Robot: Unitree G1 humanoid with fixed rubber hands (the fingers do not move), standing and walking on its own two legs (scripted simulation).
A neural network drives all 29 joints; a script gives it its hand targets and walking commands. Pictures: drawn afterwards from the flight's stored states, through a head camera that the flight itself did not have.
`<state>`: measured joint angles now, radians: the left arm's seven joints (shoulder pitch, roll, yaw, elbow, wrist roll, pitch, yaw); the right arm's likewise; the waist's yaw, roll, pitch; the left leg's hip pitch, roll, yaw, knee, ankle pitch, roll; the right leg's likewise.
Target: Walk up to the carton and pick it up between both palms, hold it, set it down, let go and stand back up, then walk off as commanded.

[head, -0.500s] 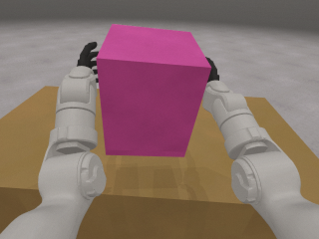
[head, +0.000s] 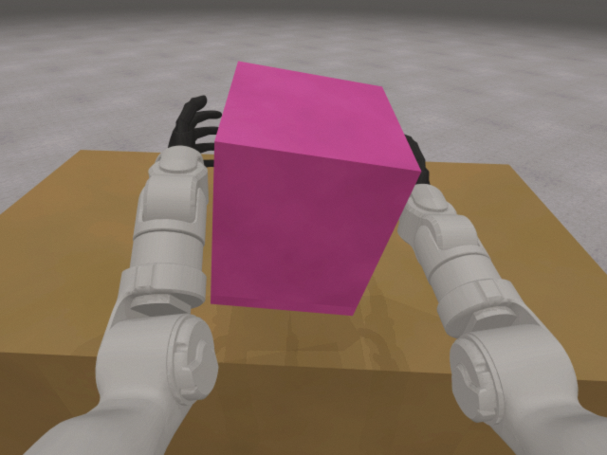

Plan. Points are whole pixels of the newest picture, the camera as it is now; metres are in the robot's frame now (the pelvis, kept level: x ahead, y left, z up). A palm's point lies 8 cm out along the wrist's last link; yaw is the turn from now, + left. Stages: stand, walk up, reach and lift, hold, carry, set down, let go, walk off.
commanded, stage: set down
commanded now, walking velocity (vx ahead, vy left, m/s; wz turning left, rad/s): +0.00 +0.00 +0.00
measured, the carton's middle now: (297, 193) +0.42 +0.00 +0.21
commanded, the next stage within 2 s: none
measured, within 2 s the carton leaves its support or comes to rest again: neither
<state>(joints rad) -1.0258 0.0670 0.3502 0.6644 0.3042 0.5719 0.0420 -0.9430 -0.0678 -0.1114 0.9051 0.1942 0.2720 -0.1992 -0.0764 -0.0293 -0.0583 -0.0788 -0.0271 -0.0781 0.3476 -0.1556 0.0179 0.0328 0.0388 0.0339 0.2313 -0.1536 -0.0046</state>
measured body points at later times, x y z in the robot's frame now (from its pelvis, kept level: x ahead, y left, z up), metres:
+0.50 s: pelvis +0.00 -0.01 +0.00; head -0.05 +0.02 +0.45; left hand +0.43 +0.15 +0.23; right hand +0.41 -0.14 +0.19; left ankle +0.03 +0.10 -0.75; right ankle -0.01 -0.12 -0.75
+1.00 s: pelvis +0.01 +0.00 +0.00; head -0.03 +0.02 +0.45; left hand +0.43 +0.16 +0.19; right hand +0.41 -0.13 +0.16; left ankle +0.03 +0.10 -0.75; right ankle -0.01 -0.12 -0.75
